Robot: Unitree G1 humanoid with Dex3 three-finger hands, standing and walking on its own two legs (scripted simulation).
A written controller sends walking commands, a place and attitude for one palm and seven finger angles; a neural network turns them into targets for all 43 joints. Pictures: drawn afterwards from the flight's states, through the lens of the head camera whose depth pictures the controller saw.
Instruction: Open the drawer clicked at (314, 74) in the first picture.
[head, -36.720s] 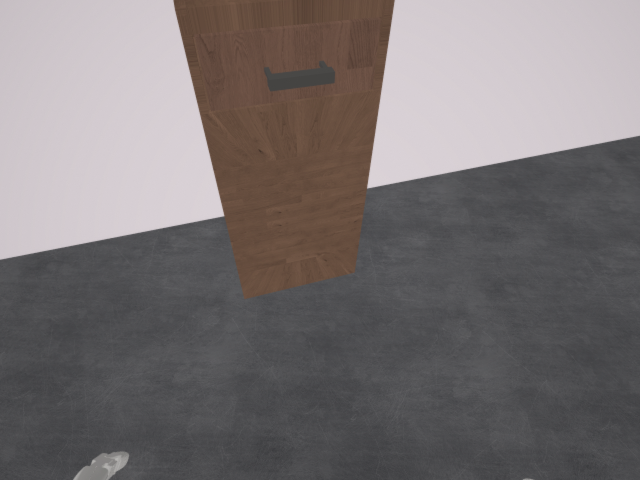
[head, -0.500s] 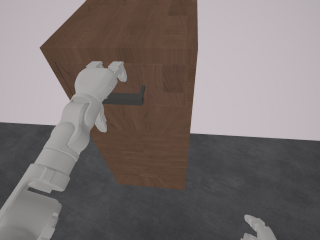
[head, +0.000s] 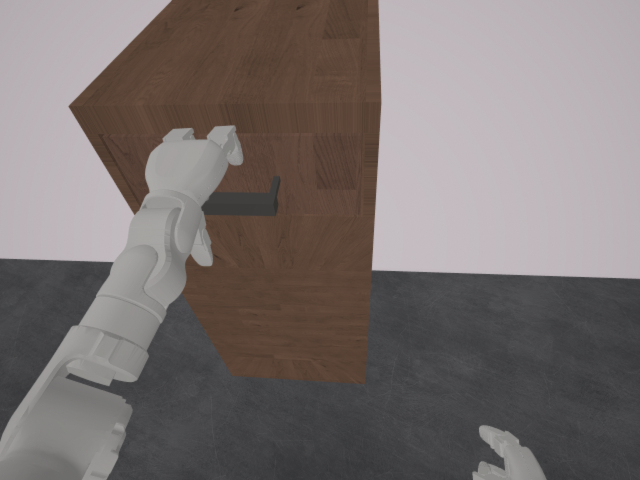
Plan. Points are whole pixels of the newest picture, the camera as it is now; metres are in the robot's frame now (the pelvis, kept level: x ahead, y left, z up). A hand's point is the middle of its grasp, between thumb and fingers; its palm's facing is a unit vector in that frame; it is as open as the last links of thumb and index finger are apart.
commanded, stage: re-aim the fingers above the handle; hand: left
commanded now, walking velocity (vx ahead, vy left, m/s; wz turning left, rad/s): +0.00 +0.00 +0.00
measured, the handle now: (234, 193) +0.50 +0.18 +0.08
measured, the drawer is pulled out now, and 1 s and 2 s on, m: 0.00 0.00 0.00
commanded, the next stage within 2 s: lower the fingers behind the handle in 1.38 s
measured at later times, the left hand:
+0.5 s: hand (193, 171) +0.45 +0.20 +0.17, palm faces +0.14 +0.00 -0.99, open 13.8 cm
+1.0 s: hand (178, 155) +0.45 +0.21 +0.19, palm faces +0.19 -0.01 -0.98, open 13.8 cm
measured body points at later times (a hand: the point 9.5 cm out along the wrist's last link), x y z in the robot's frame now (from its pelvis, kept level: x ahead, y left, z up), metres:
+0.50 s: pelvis +0.00 -0.01 +0.00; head +0.03 -0.04 +0.45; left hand +0.43 +0.19 +0.22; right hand +0.15 -0.23 -0.13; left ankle -0.02 +0.10 -0.74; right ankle -0.02 -0.10 -0.74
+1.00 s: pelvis -0.01 +0.00 +0.00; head +0.02 -0.03 +0.45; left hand +0.44 +0.21 +0.24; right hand +0.16 -0.21 -0.13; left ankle -0.02 +0.10 -0.74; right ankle -0.02 -0.10 -0.74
